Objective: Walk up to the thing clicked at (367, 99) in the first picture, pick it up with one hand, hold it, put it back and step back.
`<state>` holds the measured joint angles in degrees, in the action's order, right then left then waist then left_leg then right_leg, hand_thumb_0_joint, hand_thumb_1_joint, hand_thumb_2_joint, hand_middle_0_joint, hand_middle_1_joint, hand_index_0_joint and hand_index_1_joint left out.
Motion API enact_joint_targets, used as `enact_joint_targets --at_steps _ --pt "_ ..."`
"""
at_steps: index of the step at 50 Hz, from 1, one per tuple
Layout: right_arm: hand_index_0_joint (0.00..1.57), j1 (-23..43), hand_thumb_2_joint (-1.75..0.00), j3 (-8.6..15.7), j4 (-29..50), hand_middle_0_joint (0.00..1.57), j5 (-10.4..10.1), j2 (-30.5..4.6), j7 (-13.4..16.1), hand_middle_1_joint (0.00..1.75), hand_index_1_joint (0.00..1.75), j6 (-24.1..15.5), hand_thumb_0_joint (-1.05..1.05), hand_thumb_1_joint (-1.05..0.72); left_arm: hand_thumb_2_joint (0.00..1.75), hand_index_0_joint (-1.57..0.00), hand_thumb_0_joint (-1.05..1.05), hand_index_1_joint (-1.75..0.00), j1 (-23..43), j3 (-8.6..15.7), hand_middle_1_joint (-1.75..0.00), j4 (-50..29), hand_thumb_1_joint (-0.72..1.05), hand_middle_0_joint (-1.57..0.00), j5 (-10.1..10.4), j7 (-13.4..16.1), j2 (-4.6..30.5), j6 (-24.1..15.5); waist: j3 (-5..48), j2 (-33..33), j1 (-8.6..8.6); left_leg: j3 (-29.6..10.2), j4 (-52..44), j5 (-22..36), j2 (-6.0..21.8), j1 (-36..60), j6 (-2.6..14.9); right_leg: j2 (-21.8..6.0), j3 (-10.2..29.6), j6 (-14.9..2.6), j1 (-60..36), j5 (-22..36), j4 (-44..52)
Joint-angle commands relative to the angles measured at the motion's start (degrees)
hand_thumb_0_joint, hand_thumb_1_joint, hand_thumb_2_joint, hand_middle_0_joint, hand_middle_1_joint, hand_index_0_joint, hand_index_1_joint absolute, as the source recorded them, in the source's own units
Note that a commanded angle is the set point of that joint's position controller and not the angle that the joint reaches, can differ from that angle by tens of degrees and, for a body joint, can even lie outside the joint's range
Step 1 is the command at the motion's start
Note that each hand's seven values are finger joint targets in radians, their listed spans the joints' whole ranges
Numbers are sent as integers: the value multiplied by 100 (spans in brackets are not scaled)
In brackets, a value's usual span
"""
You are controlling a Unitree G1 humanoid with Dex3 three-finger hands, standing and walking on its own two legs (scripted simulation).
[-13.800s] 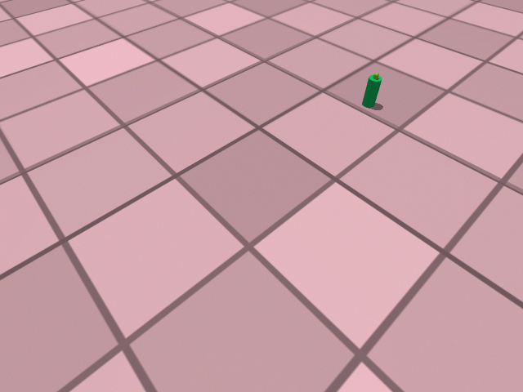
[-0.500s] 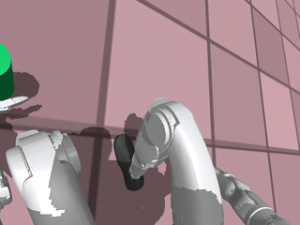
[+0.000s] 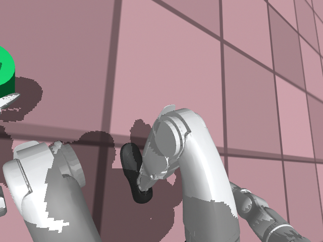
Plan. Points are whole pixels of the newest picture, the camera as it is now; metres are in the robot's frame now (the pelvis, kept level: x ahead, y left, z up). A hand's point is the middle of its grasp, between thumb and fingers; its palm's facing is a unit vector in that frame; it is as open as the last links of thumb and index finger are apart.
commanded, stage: settle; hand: left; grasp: from the side
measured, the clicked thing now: out of the picture +0.47 +0.23 -0.19
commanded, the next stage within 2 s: lift in 1.80 s
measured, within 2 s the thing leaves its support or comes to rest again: leaves its support in 0.32 s
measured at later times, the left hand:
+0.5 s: hand out of the picture +0.44 +0.24 -0.14, palm faces +0.19 -0.98 -0.05, open 11.3 cm
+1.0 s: hand out of the picture +0.44 +0.24 -0.04, palm faces +0.15 -0.99 -0.09, open 11.3 cm
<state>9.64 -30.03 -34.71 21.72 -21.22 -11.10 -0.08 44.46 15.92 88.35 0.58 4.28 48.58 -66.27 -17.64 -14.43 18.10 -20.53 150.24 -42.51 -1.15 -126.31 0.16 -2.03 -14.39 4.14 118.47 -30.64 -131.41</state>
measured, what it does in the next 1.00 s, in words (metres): stands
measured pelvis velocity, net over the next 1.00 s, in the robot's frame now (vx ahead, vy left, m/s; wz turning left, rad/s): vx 0.01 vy -0.01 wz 0.13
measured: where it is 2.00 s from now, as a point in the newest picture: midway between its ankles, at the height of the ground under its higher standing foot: (104, 208)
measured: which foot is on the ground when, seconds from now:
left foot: down 0.00-1.00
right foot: down 0.00-1.00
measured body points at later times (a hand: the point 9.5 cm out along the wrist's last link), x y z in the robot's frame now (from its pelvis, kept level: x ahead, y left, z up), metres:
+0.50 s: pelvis +0.00 +0.00 +0.01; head +0.23 +0.18 +0.35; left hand +0.42 +0.29 -0.14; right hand +0.15 -0.25 -0.04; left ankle +0.07 +0.11 -0.27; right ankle +0.16 -0.13 -0.27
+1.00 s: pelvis +0.01 -0.01 +0.04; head +0.21 +0.11 +0.42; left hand +0.42 +0.30 -0.03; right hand +0.16 -0.26 -0.06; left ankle +0.07 +0.11 -0.27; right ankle +0.16 -0.13 -0.27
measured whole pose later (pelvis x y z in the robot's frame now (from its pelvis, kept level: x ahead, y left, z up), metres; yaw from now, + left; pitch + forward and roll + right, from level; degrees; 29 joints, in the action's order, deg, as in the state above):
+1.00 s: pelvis +0.01 -0.01 +0.04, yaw +7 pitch +29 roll -11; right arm -4.5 -10.2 -36.8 7.9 -18.3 -7.7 3.0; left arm 36.9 13.4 54.9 2.5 -4.6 28.4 -38.8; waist 0.6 -2.0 11.5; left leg -9.1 138.7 -40.7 -0.6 -127.4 0.5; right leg -4.8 -5.8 1.9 124.4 -32.9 -128.7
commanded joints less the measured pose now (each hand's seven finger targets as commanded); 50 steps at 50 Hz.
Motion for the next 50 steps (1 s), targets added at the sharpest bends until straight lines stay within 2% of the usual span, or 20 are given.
enact_joint_targets --at_steps 1,4,9,10,12,13,16,19,22,24,26,27,29,35,38,40,45,47,49,50 --pt "20 -381 -91 661 -55 20 -9 -2132 112 30 30 84 0 -93 108 -105 0 -115 1227 -31 -112 -690 26 -107 -45 -143 107 -388 3349 3078 849 430 -2045 1113 215 2372 -193 418 -517 -376 -1837 1055 767" --pt "20 -334 -91 664 -15 20 -2 -2111 105 30 30 91 0 -93 111 -107 0 -118 1294 -149 -115 -828 27 -110 -41 -128 -39 -388 3343 3214 839 431 -2086 1077 221 2477 -221 418 -524 -393 -1759 1000 775" --pt "20 -437 -91 737 -22 20 -33 -2100 97 30 30 100 0 -93 115 -112 0 -125 1442 -56 -121 -1388 20 -114 -39 -93 109 -336 3695 3489 715 469 -2132 1244 239 2705 -241 387 -471 -402 -1859 1095 745" --pt "20 -530 -91 745 -52 20 -30 -2100 96 30 30 112 0 -93 114 -113 0 -125 1605 21 -122 -1603 20 -116 -53 -62 284 -323 3819 3653 709 489 -2151 1295 241 2751 -250 394 -465 -417 -1932 1125 735" --pt "20 -535 -91 815 14 20 -65 -2063 89 30 30 124 0 -93 115 -114 0 -126 1493 62 -123 -1785 20 -116 -49 -36 144 -237 3931 3672 634 483 -2225 1272 250 2836 -259 368 -434 -429 -1886 1078 721" --pt "20 -580 -91 870 -36 20 -76 -2077 95 30 30 123 0 -94 116 -115 0 -128 1615 225 -124 -2085 17 -118 -70 8 394 -221 3938 3844 550 491 -2262 1270 266 2880 -274 362 -409 -448 -1793 1056 693" --pt "20 -639 -91 1004 45 20 -116 -2021 91 30 30 133 0 -94 114 -119 0 -129 1752 341 -125 -2685 13 -121 -81 72 413 -92 4167 4048 519 538 -2360 1183 287 2993 -273 326 -335 -468 -1730 978 706" --pt "20 -816 -91 1132 60 20 -179 -1895 91 30 30 149 0 -94 114 -115 0 -127 1603 349 -123 -3139 14 -119 -70 104 265 122 4510 4067 405 672 -2406 1249 264 2926 -228 330 -228 -483 -1942 1021 777" --pt "20 -952 -91 1322 16 20 -300 -1853 118 30 30 144 0 -94 114 -121 0 -131 1630 88 -127 -3391 11 -124 -90 18 -28 394 4505 4078 411 729 -2507 1199 259 2867 -219 301 -159 -502 -1718 996 816" --pt "20 -1090 -91 1441 31 20 -394 -1823 125 30 30 138 0 -92 117 -121 0 -132 1473 79 -128 -3547 11 -124 -52 -25 -153 575 4658 4008 299 777 -2548 1255 249 2936 -214 280 -108 -512 -1724 1034 863" --pt "20 -1189 -91 1544 19 20 -498 -1775 121 30 30 140 0 -93 116 -123 0 -134 1494 -148 -130 -3640 8 -125 -16 -141 -446 747 4532 3899 295 798 -2655 1031 220 2682 -176 253 -90 -518 -1588 880 877" --pt "20 -1276 -91 1610 -19 20 -559 -1769 130 30 30 129 0 -93 118 -125 0 -136 1378 -37 -132 -3605 8 -127 20 -166 -454 857 4563 3821 220 779 -2689 1058 217 2731 -179 235 -76 -521 -1475 890 873" --pt "20 -1392 -91 1717 -4 20 -655 -1727 136 30 30 131 0 -92 118 -125 0 -136 1549 -204 -132 -3697 8 -127 65 -266 -674 1029 4581 3711 239 810 -2754 872 198 2619 -148 211 -39 -524 -1393 755 922" --pt "20 -1651 -90 2036 10 20 -951 -1563 187 30 30 159 0 -91 121 -127 0 -139 1512 -328 -136 -3884 5 -128 175 -567 -1037 1516 4745 3322 -9 991 -2897 551 107 2267 -54 160 136 -556 -1213 484 1035" --pt "20 -1782 -90 2210 10 20 -1074 -1513 234 30 30 169 0 -91 122 -127 0 -141 1407 -128 -138 -4233 4 -129 282 -670 -999 1698 5039 3304 -243 1103 -3013 417 76 2288 -40 144 230 -571 -1308 314 1077" --pt "20 -1764 -90 2311 61 20 -1158 -1448 272 30 30 195 0 -92 119 -125 0 -138 1443 -170 -135 -4400 3 -127 253 -730 -1003 1818 5217 3330 -313 1157 -3133 279 64 2280 -18 124 306 -583 -1282 155 1118" --pt "20 -2049 -91 2523 44 20 -1346 -1287 420 30 30 239 0 -92 121 -127 0 -141 1542 101 -138 -4942 0 -129 392 -816 -894 2079 5969 3239 -505 1411 -3083 805 13 2423 14 117 536 -604 -1617 503 1192" --pt "20 -2094 -91 2518 14 20 -1419 -1164 452 30 30 254 0 -92 122 -126 0 -142 1487 -8 -138 -4842 -1 -128 460 -881 -1201 2185 5868 3226 -482 1439 -3169 875 9 2405 9 76 588 -610 -1561 541 1182" --pt "20 -2103 -91 2612 43 20 -1467 -1113 518 30 30 264 0 -93 123 -128 0 -143 1581 102 -140 -5003 0 -130 454 -891 -1045 2259 6065 3073 -526 1532 -3142 795 -5 2350 57 88 663 -603 -1683 462 1292" --pt "20 -2096 -91 2621 47 20 -1488 -1078 538 30 30 269 0 -93 123 -127 0 -143 1634 31 -140 -4923 -1 -129 469 -925 -1177 2286 5923 3035 -481 1540 -3195 713 -10 2242 64 71 671 -601 -1628 387 1310"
